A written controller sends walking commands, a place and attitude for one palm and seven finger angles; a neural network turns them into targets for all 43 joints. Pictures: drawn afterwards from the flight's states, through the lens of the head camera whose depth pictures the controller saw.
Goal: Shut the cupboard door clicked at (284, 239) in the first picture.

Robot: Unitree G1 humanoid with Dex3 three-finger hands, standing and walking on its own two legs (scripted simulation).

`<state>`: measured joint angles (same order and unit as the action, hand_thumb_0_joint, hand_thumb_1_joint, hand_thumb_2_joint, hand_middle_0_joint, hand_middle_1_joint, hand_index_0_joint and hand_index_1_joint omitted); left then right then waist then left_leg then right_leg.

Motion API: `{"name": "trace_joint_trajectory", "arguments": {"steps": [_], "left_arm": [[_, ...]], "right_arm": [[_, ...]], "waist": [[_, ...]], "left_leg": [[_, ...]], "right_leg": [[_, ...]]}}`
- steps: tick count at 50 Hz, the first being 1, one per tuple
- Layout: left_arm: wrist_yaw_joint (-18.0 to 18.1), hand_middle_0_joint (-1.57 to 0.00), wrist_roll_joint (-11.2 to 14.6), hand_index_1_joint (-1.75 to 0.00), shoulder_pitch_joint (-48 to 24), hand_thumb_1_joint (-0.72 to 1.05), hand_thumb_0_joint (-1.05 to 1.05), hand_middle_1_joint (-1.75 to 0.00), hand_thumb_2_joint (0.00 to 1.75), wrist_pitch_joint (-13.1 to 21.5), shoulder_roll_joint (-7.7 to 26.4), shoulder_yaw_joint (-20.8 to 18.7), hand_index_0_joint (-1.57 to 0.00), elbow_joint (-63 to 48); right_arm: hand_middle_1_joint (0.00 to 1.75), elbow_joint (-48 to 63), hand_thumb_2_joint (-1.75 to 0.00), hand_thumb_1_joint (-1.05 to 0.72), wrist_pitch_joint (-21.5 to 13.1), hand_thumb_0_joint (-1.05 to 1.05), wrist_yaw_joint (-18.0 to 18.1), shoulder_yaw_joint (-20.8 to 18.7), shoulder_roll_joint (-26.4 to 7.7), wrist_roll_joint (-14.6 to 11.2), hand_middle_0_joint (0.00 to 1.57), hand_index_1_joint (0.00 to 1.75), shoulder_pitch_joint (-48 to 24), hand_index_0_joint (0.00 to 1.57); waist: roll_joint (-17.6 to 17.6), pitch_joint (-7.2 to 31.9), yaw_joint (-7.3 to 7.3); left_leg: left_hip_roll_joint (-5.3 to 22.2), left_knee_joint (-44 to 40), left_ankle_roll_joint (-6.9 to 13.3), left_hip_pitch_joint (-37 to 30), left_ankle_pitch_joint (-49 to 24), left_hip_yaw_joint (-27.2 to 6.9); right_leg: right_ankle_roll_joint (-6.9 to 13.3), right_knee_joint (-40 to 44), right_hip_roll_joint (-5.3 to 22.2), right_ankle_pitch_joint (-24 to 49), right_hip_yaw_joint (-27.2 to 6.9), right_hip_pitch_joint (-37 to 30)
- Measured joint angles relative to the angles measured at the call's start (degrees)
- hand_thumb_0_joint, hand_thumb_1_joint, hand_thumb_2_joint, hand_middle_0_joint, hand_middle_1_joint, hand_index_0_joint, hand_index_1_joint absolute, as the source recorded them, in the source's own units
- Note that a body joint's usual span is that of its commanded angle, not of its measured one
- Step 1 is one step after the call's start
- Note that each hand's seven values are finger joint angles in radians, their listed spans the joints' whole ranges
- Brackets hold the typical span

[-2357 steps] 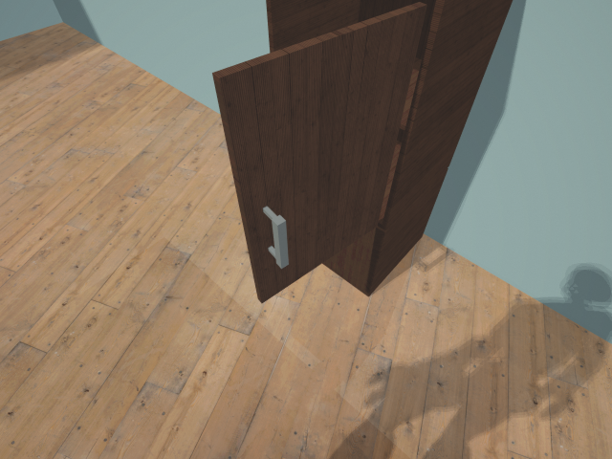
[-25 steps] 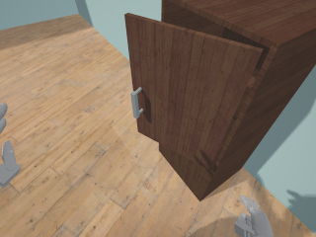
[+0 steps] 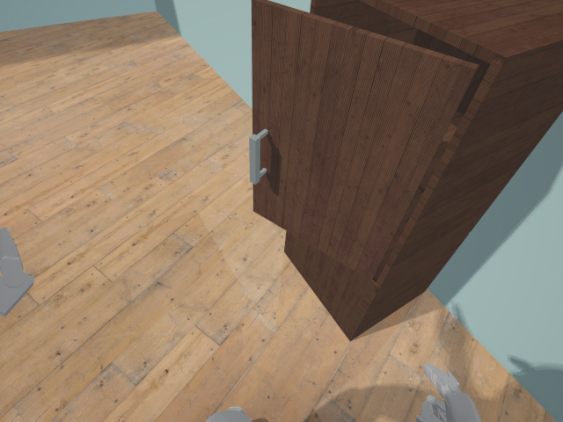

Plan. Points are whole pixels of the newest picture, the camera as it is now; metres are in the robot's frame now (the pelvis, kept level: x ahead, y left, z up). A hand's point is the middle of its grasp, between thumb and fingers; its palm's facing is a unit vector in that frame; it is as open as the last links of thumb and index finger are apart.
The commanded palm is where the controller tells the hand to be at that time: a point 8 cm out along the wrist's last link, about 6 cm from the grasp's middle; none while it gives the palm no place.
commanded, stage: step back with the hand held close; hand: left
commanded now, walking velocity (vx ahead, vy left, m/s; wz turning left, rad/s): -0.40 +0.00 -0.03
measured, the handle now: (259, 156) +0.72 +0.10 -0.07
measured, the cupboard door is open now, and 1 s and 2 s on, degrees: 23 23 23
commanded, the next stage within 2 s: stop stepping back and stand still in 0.44 s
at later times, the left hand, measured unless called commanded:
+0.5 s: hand out of the picture +0.12 +0.29 +0.18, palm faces +0.42 -0.83 -0.36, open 7.4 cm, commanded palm +0.05 +0.33 +0.20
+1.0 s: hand out of the picture +0.02 +0.34 +0.20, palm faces +0.31 -0.83 -0.46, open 7.4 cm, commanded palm -0.01 +0.38 +0.20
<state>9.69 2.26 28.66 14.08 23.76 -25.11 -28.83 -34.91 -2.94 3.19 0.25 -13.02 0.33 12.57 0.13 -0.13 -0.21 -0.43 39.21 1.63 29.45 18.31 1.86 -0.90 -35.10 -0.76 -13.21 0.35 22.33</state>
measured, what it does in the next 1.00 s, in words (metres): walks backwards: right foot, then left foot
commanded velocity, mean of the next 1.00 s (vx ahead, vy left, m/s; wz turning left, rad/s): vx -0.12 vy -0.06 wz -0.03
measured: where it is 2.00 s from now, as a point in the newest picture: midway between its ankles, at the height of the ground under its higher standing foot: outside the picture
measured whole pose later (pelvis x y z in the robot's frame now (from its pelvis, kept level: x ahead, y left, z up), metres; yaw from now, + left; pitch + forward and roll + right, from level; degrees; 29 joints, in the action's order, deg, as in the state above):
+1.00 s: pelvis -0.19 +0.10 +0.01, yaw -6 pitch -1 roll -3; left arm 8.3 4.4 34.2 8.2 30.7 -25.8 -36.2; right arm -37.3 -2.4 1.9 0.7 -10.2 1.0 14.8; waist 2.1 2.2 -0.6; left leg 0.2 46.1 -2.3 30.9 19.7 3.3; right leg 5.4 -28.7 -4.9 -17.4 4.5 9.8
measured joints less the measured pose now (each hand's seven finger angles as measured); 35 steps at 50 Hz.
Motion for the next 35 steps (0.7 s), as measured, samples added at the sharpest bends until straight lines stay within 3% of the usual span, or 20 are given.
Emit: {"name": "trace_joint_trajectory", "arguments": {"steps": [4, 7, 10, 13, 15, 16, 18, 20, 23, 25, 27, 29, 31, 32, 35], "left_arm": [[0.4, -0.21, 0.0, -0.30, 1.0, 0.89, 0.02, -0.30, 0.90, 0.7, 1.5, 0.1, -0.21, -1.1], [-0.1, -0.21, -0.2, -0.30, 0.7, 0.88, 0.02, -0.31, 0.90, 1.3, 3.1, -1.5, -0.22, -0.5], [-0.9, -0.22, 0.1, -0.30, -0.1, 0.88, 0.02, -0.31, 0.90, 1.5, 4.7, -3.3, -0.22, -0.5], [-0.9, -0.21, 1.5, -0.30, 1.3, 0.89, 0.02, -0.31, 0.90, 2.1, 4.9, -5.0, -0.22, -1.6], [-0.5, -0.21, 2.2, -0.30, 2.9, 0.89, 0.02, -0.30, 0.90, 2.6, 4.9, -6.1, -0.21, -2.6], [-0.5, -0.21, 2.2, -0.30, 2.6, 0.89, 0.02, -0.30, 0.90, 3.0, 3.7, -5.4, -0.21, -2.5], [-0.3, -0.21, 1.8, -0.30, 0.8, 0.89, 0.02, -0.30, 0.90, 3.0, 1.3, -2.4, -0.21, -1.5], [-0.6, -0.21, 1.6, -0.30, -1.2, 0.89, 0.02, -0.30, 0.90, 1.9, 0.6, 0.4, -0.21, -1.1], [-1.6, -0.21, 1.8, -0.30, -2.8, 0.89, 0.02, -0.30, 0.90, 1.1, 1.2, 1.5, -0.21, -0.5], [-2.2, -0.21, 2.1, -0.30, -3.1, 0.89, 0.02, -0.30, 0.90, 0.9, 2.1, 0.7, -0.21, 0.0], [-2.3, -0.21, 2.5, -0.30, -2.2, 0.89, 0.02, -0.31, 0.90, 0.8, 3.5, -0.6, -0.22, -0.6], [-1.9, -0.21, 2.5, -0.30, 0.5, 0.89, 0.02, -0.31, 0.90, 1.2, 4.7, -1.8, -0.22, -2.5], [-1.4, -0.21, 2.2, -0.30, 3.8, 0.89, 0.02, -0.31, 0.90, 1.1, 4.6, -1.9, -0.22, -4.2], [-1.1, -0.21, 1.9, -0.30, 4.4, 0.89, 0.02, -0.31, 0.90, 0.8, 4.0, -1.5, -0.22, -4.5], [-0.4, -0.21, 1.3, -0.30, -1.7, 0.88, 0.01, -0.31, 0.90, -0.7, 2.0, 0.0, -0.22, -1.4]], "right_arm": [[0.30, -0.6, -0.90, -0.90, 0.3, 0.02, 0.4, -0.2, -0.2, -0.2, 0.20, 0.30, 0.1, 0.20], [0.30, -0.3, -0.90, -0.90, -0.7, 0.02, 1.1, -0.5, 0.0, -0.2, 0.20, 0.30, 0.1, 0.20], [0.30, -0.7, -0.90, -0.90, -2.1, 0.02, 0.9, -0.8, 0.9, 0.0, 0.20, 0.30, 0.6, 0.20], [0.30, -1.1, -0.90, -0.90, -3.2, 0.02, 0.2, -0.5, 1.6, 0.3, 0.20, 0.30, 0.4, 0.20], [0.30, -1.0, -0.90, -0.90, -3.9, 0.02, -0.3, -0.1, 2.1, 0.5, 0.20, 0.30, -0.9, 0.20], [0.30, -1.4, -0.90, -0.90, -4.1, 0.02, -0.3, 0.0, 1.8, 0.7, 0.20, 0.30, -2.2, 0.20], [0.30, -2.9, -0.90, -0.90, -4.1, 0.02, 0.0, -0.1, 1.6, 0.6, 0.20, 0.30, -4.1, 0.20], [0.30, -3.6, -0.90, -0.90, -4.0, 0.02, 0.3, -0.1, 2.0, 0.0, 0.20, 0.30, -4.6, 0.20], [0.30, -2.8, -0.90, -0.90, -3.4, 0.02, 0.5, 0.1, 3.1, 0.0, 0.20, 0.30, -4.8, 0.20], [0.30, -1.7, -0.90, -0.90, -2.8, 0.02, 0.4, 0.1, 3.7, 0.6, 0.20, 0.30, -4.9, 0.20], [0.30, -0.4, -0.90, -0.90, -2.3, 0.02, 0.0, 0.0, 3.9, 0.8, 0.20, 0.30, -4.7, 0.20], [0.30, -0.1, -0.90, -0.90, -2.2, 0.02, -0.4, 0.0, 3.6, 0.8, 0.20, 0.30, -3.8, 0.20], [0.30, -0.7, -0.90, -0.90, -1.6, 0.01, -0.7, 0.1, 2.8, 1.0, 0.20, 0.30, -1.4, 0.20], [0.30, -0.7, -0.90, -0.90, -1.3, 0.01, -0.5, 0.2, 2.0, 0.9, 0.20, 0.30, 0.2, 0.20], [0.30, -2.0, -0.90, -0.90, -2.0, 0.01, 1.1, -0.4, 0.3, 0.1, 0.20, 0.30, 1.5, 0.20]], "waist": [[0.3, -0.3, 0.91], [-1.1, -1.1, 1.92], [-1.8, -0.5, 2.36], [-1.1, 1.9, 1.43], [1.1, 3.0, -0.35], [0.5, 2.5, -1.43], [-1.0, 0.8, -2.19], [-0.9, 0.1, -2.32], [-0.3, 0.6, -0.81], [-0.2, 1.2, 0.87], [-0.1, 1.5, 1.86], [1.5, 2.0, 0.95], [2.9, 4.0, -0.59], [2.8, 5.2, -1.17], [1.3, 3.9, -0.67]], "left_leg": [[0.3, -2.0, 1.1, 0.3, -4.8, 0.4], [1.7, -3.0, 3.2, 1.0, -9.1, -0.1], [3.2, -4.5, 3.3, 2.3, -13.0, -0.4], [3.7, -6.6, 2.7, 4.6, -15.4, 1.1], [3.2, -7.3, 2.2, 6.5, -16.3, 4.0], [4.1, -7.4, 1.8, 7.0, -17.2, 4.6], [4.9, -9.2, 1.1, 5.3, -18.8, 4.8], [4.7, -10.9, 1.6, 3.3, -20.0, 5.1], [4.4, -12.3, 3.0, 2.3, -20.8, 5.0], [4.2, -12.9, 1.9, 2.9, -18.7, 4.4], [4.0, -12.1, -0.6, 4.3, -13.4, 4.0], [3.0, -5.3, -3.4, 5.7, -5.5, 3.6], [1.6, 3.4, -4.2, 4.0, -0.7, 2.2], [1.3, 2.8, -4.0, 1.4, 0.8, 1.2], [0.8, -1.6, 1.5, 0.3, -9.5, -0.1]], "right_leg": [[-0.5, 0.8, 0.1, 0.6, 0.3, 0.4], [-0.4, -3.8, -2.4, -4.4, -0.3, 1.2], [0.2, -9.0, -4.8, -8.7, -0.3, -1.6], [1.5, -4.6, -4.7, -12.8, 0.2, -7.6], [2.6, 2.9, -2.6, -12.8, -1.8, -11.5], [1.8, 3.8, -2.9, -13.3, -2.5, -11.2], [0.1, 3.7, -3.6, -11.7, -2.9, -11.6], [-0.9, 3.4, -3.4, -10.7, -3.1, -12.5], [-0.4, 2.5, -3.4, -11.1, -2.7, -12.5], [1.5, 2.1, -3.5, -13.1, -1.9, -11.6], [2.5, 2.8, -3.2, -12.3, -1.2, -10.7], [2.0, 3.3, -1.2, -7.1, -1.4, -9.9], [0.3, 2.5, 0.3, -7.5, -3.1, -9.5], [-0.4, 2.2, 0.8, -8.5, -3.2, -9.2], [-0.4, -1.2, 0.3, -11.8, -2.5, -7.5]]}}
